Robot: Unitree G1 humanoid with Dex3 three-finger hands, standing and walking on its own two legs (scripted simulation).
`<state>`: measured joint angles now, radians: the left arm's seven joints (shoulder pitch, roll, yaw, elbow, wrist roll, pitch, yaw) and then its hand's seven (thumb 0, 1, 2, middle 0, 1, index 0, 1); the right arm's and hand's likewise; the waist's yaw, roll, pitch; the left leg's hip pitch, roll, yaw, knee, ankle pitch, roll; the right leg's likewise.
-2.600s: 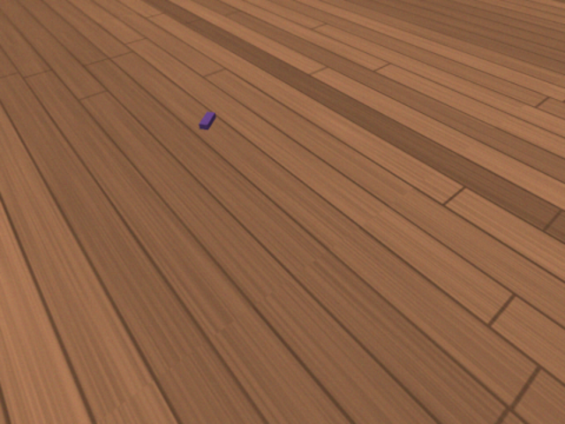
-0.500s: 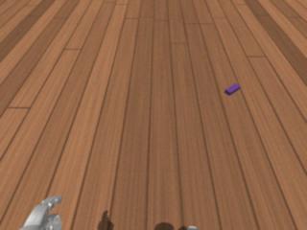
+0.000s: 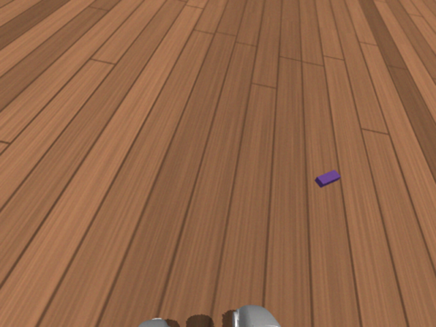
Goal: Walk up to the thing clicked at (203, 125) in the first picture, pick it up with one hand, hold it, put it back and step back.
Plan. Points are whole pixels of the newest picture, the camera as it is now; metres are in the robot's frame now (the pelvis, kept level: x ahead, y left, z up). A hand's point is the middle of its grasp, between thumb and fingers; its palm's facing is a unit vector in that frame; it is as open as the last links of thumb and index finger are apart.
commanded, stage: walk up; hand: left
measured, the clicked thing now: (327, 178) +1.00 -0.72 -0.73
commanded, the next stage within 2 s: none
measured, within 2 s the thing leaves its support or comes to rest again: neither
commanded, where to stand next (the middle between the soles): +0.77 -1.09 m, yaw +28 degrees
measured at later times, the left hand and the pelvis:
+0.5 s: hand (186, 304) +0.19 +0.06 -0.11, palm faces +0.21 -0.90 -0.39, open 7.4 cm; pelvis +0.18 -0.24 +0.01, yaw +10 degrees
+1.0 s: hand (263, 245) +0.33 -0.12 -0.15, palm faces +0.21 -0.91 -0.36, open 7.4 cm; pelvis +0.31 -0.44 -0.02, yaw +16 degrees
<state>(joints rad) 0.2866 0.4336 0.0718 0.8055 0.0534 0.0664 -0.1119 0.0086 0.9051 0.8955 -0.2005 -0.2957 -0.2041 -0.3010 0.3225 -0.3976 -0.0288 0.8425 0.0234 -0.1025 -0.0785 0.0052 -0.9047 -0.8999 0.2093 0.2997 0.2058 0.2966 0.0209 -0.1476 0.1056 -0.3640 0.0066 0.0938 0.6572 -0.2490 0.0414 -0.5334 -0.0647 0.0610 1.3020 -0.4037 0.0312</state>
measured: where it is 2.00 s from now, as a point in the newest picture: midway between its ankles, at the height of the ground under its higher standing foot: (366, 254)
